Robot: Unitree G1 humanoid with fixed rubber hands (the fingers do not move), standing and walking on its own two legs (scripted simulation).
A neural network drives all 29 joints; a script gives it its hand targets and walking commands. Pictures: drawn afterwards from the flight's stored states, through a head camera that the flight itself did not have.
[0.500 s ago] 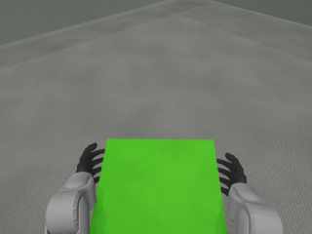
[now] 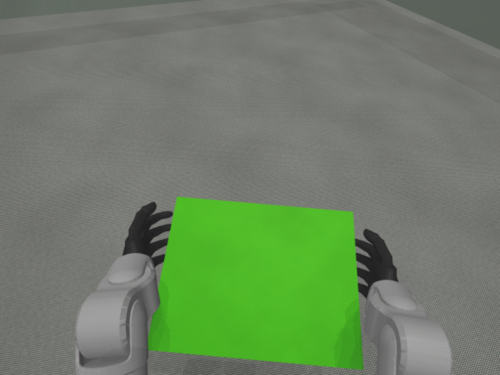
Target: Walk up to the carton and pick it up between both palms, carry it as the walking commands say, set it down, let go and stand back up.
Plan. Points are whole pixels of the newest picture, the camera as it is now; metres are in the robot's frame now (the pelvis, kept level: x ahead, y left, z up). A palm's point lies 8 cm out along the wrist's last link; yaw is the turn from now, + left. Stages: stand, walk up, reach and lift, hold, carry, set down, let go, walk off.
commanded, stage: carry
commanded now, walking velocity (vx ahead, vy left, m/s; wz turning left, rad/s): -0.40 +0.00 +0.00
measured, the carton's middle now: (256, 286) +0.27 +0.02 +0.02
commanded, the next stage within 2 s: none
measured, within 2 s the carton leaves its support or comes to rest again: neither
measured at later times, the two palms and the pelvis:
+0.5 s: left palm out of the picture +0.01 +0.12 +0.09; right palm out of the picture -0.01 -0.21 +0.08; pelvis -0.26 -0.04 -0.01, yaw +0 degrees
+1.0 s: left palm out of the picture -0.26 +0.07 +0.09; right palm out of the picture -0.29 -0.25 +0.06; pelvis -0.54 -0.08 -0.01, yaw -1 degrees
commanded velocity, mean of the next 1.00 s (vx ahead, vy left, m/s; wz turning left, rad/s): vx -0.40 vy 0.00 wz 0.00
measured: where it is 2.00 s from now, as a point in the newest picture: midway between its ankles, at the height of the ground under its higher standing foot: outside the picture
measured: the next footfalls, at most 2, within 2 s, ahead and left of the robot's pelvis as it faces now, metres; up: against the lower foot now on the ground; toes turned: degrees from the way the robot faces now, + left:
right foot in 0.12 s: -0.11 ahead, -0.15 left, +0.00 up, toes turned -7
left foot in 0.52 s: -0.30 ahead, +0.08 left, +0.00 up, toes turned +5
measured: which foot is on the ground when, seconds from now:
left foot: down 0.00-0.14, up 0.16-0.50, down 0.52-0.96, up 0.98-1.00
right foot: up 0.00-0.10, down 0.12-0.54, up 0.56-0.94, down 0.96-1.00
